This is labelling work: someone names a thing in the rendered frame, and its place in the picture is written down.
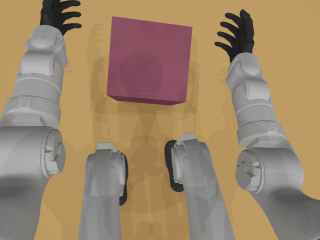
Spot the left robot upper arm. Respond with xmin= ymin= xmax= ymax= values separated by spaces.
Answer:
xmin=0 ymin=126 xmax=66 ymax=240

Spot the right robot thigh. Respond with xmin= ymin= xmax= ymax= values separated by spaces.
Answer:
xmin=171 ymin=139 xmax=236 ymax=240

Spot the robot right hand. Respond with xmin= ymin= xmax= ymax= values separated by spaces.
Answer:
xmin=214 ymin=9 xmax=255 ymax=63

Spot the robot left hand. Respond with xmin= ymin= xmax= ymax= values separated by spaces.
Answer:
xmin=40 ymin=0 xmax=82 ymax=36

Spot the robot left forearm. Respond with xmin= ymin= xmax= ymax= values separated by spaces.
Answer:
xmin=0 ymin=25 xmax=68 ymax=128

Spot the left robot thigh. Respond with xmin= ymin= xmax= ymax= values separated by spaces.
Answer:
xmin=78 ymin=149 xmax=126 ymax=240

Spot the robot thigh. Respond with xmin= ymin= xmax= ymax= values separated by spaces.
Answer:
xmin=171 ymin=139 xmax=236 ymax=240
xmin=78 ymin=149 xmax=126 ymax=240

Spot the robot right forearm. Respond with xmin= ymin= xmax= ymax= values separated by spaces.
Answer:
xmin=226 ymin=52 xmax=304 ymax=184

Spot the right robot upper arm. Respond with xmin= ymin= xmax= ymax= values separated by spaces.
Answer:
xmin=235 ymin=147 xmax=320 ymax=240

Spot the carton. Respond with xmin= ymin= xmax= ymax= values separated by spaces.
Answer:
xmin=106 ymin=16 xmax=193 ymax=106

